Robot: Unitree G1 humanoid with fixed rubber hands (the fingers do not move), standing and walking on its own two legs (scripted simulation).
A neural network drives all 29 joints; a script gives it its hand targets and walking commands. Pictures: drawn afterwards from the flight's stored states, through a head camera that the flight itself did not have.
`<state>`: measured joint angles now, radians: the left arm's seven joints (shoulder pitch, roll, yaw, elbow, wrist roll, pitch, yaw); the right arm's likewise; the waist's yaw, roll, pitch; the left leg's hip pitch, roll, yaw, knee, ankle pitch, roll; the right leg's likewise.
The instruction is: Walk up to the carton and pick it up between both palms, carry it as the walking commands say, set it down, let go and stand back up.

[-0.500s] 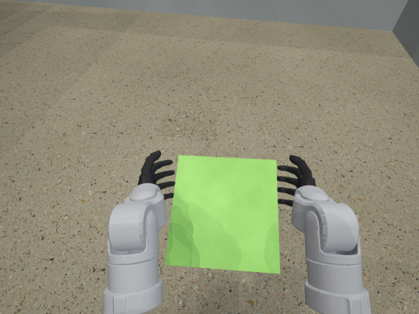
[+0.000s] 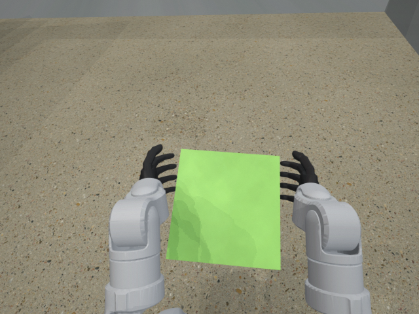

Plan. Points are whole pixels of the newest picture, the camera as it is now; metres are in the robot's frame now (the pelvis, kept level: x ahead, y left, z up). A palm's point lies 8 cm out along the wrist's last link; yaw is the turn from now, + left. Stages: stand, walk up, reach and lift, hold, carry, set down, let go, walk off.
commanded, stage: carry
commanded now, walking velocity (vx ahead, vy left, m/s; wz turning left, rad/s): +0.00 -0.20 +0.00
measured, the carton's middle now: (225, 211) +0.31 +0.00 +0.01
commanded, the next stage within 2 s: none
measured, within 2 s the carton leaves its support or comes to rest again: neither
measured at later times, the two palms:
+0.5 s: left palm (153, 211) +0.26 +0.12 +0.11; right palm (316, 204) +0.26 -0.15 +0.11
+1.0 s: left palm (169, 217) +0.24 +0.09 +0.12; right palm (340, 216) +0.23 -0.18 +0.11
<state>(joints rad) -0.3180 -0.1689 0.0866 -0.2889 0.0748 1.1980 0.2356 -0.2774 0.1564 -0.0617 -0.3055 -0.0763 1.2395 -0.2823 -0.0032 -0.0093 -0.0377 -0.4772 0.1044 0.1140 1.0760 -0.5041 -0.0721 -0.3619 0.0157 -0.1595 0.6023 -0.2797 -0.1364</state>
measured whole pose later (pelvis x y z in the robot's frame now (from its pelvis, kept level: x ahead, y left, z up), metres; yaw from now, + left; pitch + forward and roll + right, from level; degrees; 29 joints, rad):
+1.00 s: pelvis -0.05 -0.05 +0.00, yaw +0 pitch +0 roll +0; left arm -0.30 -0.16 0.09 -0.29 0.08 1.21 0.23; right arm -0.28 0.16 -0.06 -0.29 -0.08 1.24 -0.27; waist 0.00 0.00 -0.04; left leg -0.29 0.10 0.12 0.61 -0.32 -0.03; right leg -0.33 -0.04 -0.15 0.60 -0.27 -0.04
